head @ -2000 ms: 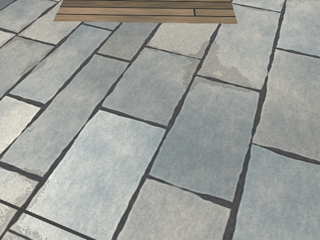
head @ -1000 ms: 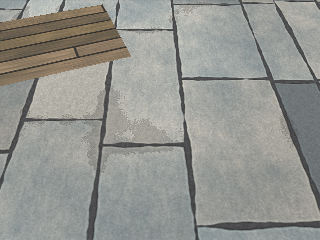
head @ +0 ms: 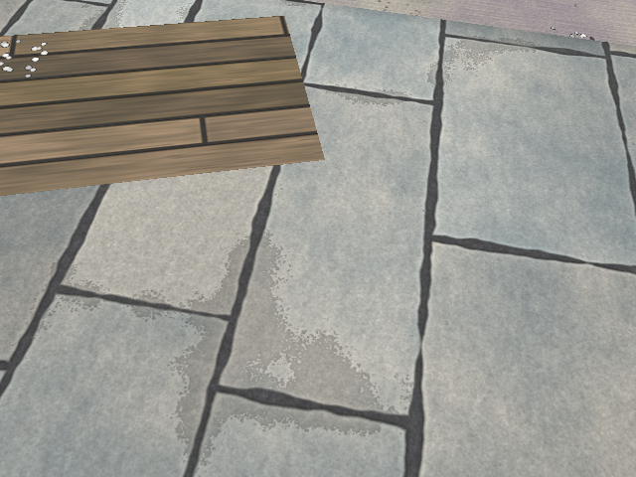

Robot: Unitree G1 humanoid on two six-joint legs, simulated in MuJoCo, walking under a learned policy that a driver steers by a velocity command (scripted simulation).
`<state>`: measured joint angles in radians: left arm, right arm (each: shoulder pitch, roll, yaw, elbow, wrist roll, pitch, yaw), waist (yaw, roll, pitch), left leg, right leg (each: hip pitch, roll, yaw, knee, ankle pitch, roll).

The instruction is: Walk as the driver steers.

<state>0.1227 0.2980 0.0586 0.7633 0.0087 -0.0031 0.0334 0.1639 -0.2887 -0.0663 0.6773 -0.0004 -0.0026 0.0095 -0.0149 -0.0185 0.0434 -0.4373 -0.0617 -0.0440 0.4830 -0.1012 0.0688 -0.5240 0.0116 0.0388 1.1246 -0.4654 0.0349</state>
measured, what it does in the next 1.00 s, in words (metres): walks ahead, turning left: right foot, then left foot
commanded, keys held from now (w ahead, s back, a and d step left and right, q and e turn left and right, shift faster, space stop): q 0.28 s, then no key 0.28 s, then w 0.44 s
